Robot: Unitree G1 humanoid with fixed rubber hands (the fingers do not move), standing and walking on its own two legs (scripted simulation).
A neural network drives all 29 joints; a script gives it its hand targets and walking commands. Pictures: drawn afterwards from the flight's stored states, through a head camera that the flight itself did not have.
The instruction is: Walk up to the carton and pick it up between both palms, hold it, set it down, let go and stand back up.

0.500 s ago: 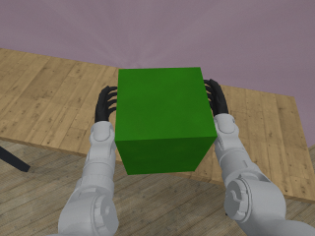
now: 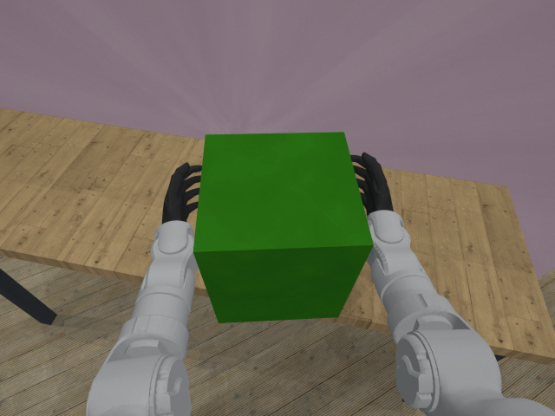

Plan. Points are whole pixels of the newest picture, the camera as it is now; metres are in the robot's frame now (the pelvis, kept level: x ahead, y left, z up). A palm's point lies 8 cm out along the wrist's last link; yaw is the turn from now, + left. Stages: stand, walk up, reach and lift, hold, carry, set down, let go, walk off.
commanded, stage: reach and lift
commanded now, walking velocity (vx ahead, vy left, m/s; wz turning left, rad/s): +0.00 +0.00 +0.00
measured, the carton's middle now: (277, 233) +0.38 +0.02 +0.02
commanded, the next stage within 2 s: none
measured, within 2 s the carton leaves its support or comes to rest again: neither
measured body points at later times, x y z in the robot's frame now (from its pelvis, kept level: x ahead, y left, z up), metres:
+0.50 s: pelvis -0.02 +0.01 +0.00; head -0.04 +0.03 +0.45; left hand +0.37 +0.16 +0.13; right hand +0.38 -0.14 +0.13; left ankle +0.00 +0.12 -0.75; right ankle +0.00 -0.10 -0.75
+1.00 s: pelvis -0.01 +0.01 +0.00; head -0.05 +0.04 +0.45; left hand +0.37 +0.16 +0.16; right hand +0.37 -0.14 +0.17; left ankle +0.00 +0.12 -0.75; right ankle +0.00 -0.10 -0.75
